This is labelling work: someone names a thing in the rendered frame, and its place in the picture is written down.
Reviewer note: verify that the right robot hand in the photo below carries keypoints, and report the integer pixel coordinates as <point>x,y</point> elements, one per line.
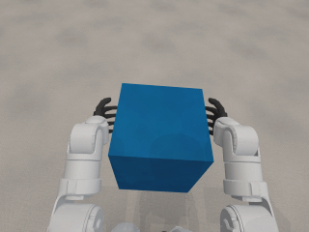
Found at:
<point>218,112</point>

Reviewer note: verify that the left robot thigh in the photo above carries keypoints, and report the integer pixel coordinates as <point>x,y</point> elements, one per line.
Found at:
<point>125,227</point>

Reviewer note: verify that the left robot hand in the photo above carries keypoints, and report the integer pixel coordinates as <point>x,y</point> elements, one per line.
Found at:
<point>101,109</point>

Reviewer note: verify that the left robot upper arm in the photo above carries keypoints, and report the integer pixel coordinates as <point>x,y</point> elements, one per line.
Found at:
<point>77,217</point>

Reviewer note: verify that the carton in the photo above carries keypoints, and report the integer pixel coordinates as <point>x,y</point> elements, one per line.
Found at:
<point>160,139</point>

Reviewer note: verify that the robot left forearm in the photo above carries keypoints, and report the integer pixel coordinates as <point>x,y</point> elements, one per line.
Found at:
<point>83,159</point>

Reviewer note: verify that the robot right forearm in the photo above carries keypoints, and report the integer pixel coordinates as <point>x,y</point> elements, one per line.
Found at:
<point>243,170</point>

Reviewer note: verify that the right robot upper arm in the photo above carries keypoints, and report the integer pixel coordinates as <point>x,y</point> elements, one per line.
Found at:
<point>246,218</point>

